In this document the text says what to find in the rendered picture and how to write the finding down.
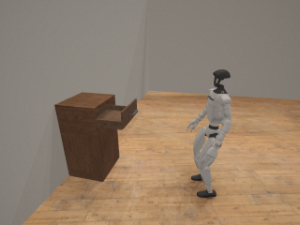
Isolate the robot left upper arm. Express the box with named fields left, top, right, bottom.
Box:
left=219, top=95, right=233, bottom=126

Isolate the handle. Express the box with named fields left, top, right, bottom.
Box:
left=129, top=110, right=138, bottom=116

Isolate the left robot forearm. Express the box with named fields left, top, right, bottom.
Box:
left=212, top=119, right=232, bottom=149

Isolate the right robot hand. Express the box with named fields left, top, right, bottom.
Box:
left=186, top=119, right=199, bottom=132

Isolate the drawer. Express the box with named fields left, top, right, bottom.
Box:
left=96, top=98, right=137, bottom=130

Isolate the left robot foot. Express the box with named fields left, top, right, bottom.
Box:
left=197, top=189, right=217, bottom=198

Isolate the cabinet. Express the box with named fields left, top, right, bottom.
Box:
left=54, top=92, right=120, bottom=182

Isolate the robot left shin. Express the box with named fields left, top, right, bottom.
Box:
left=199, top=167, right=213, bottom=193

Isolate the right robot forearm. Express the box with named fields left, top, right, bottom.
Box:
left=195, top=106, right=207, bottom=122

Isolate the left robot hand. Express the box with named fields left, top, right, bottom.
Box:
left=202, top=146, right=218, bottom=167

